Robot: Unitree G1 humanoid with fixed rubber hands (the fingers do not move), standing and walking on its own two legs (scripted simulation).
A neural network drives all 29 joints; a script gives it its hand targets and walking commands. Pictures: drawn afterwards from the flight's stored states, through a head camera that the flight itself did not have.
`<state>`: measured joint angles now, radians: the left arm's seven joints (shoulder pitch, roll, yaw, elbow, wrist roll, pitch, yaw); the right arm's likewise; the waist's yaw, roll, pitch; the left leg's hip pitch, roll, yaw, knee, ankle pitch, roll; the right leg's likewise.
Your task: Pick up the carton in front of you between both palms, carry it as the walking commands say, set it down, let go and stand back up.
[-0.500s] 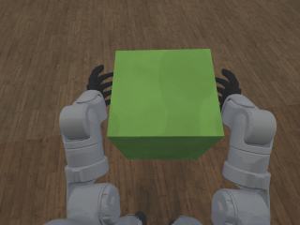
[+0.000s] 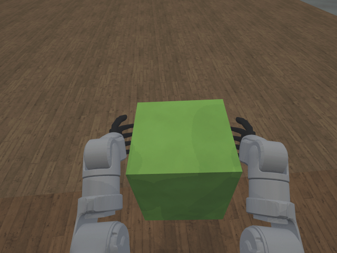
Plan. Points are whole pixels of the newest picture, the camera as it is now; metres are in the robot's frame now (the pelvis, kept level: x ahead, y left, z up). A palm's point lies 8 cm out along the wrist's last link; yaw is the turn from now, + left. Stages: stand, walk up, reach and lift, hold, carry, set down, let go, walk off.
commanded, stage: carry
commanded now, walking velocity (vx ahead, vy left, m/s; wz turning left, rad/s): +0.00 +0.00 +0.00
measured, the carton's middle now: (181, 163) +0.33 +0.00 +0.05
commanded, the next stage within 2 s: none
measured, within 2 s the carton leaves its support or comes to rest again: neither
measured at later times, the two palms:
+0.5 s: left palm (117, 145) +0.32 +0.15 +0.13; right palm (250, 149) +0.31 -0.15 +0.13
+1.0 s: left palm (117, 148) +0.31 +0.15 +0.13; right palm (252, 152) +0.30 -0.16 +0.13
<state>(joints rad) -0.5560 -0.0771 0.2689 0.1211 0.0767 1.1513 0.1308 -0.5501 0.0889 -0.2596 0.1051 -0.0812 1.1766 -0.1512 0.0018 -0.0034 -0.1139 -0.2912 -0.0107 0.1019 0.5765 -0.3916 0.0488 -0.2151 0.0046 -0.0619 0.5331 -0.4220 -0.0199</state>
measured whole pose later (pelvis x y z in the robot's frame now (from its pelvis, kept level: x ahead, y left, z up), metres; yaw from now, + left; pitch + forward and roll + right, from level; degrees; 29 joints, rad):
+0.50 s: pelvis -0.01 +0.00 +0.00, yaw +0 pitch +0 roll +0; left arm -0.52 -0.08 0.25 0.08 0.07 1.15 0.13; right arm -0.52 0.08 -0.23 0.07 -0.07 1.16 -0.15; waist 0.00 0.00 -0.12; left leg -0.28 0.00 0.11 0.55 -0.37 0.04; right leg -0.20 0.01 -0.06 0.50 -0.40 -0.02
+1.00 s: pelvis -0.02 +0.00 +0.00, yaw +0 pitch +0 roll +0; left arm -0.53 -0.08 0.25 0.06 0.07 1.15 0.13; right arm -0.52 0.08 -0.23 0.06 -0.07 1.17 -0.15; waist 0.00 0.00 -0.10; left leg -0.29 0.00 0.11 0.54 -0.35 0.04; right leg -0.21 0.01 -0.07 0.50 -0.38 -0.02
